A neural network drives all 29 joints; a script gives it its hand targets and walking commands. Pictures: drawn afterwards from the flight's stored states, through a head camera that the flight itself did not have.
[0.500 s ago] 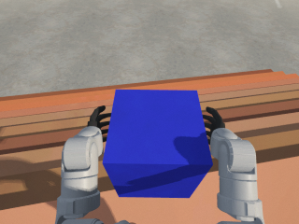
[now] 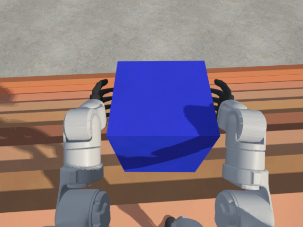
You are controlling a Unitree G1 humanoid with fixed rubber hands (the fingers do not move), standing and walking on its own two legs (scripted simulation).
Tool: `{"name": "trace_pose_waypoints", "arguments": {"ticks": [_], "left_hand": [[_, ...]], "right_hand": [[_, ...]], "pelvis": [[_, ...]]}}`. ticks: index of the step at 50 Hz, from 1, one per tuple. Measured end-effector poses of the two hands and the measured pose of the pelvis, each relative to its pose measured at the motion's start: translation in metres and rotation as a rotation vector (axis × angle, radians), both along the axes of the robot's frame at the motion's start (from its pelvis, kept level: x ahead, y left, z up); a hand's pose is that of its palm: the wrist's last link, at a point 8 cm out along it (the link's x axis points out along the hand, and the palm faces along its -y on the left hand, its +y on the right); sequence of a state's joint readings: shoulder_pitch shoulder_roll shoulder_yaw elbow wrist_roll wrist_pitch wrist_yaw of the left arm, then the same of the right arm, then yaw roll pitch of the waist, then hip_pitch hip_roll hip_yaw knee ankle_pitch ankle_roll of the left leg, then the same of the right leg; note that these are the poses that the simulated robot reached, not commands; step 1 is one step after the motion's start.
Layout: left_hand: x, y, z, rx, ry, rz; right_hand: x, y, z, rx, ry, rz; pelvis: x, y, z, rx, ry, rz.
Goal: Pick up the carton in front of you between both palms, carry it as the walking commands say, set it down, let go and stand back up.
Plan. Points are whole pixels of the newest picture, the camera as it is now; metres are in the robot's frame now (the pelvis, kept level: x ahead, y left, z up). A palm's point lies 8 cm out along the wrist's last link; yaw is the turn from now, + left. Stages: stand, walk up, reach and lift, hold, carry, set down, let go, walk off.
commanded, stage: carry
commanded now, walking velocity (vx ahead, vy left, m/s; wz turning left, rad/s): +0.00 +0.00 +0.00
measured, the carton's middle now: (160, 122) +0.37 +0.01 +0.02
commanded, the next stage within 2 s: none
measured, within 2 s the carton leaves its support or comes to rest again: neither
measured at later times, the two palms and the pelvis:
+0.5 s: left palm (91, 87) +0.40 +0.17 +0.13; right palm (221, 91) +0.40 -0.13 +0.13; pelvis +0.04 +0.02 +0.01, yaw -1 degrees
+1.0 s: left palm (90, 108) +0.34 +0.16 +0.13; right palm (228, 110) +0.35 -0.14 +0.13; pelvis +0.00 +0.01 +0.00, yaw +1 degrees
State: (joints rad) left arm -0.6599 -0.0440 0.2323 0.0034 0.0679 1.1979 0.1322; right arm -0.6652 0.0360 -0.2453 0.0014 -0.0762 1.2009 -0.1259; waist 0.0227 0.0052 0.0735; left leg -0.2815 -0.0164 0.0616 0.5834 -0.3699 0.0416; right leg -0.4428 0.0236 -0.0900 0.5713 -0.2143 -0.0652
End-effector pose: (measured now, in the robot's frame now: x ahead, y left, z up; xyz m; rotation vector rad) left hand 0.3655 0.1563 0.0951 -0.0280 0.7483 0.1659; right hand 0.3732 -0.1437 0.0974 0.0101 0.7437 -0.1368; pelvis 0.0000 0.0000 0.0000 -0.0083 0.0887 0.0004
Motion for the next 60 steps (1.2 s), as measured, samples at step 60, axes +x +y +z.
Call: {"name": "trace_pose_waypoints", "arguments": {"ticks": [60], "left_hand": [[-0.039,-0.003,0.041,0.050,-0.004,-0.042]], "right_hand": [[-0.040,-0.003,0.038,-0.034,-0.005,0.035]], "pelvis": [[-0.011,0.000,0.006,0.004,-0.058,0.015]]}}
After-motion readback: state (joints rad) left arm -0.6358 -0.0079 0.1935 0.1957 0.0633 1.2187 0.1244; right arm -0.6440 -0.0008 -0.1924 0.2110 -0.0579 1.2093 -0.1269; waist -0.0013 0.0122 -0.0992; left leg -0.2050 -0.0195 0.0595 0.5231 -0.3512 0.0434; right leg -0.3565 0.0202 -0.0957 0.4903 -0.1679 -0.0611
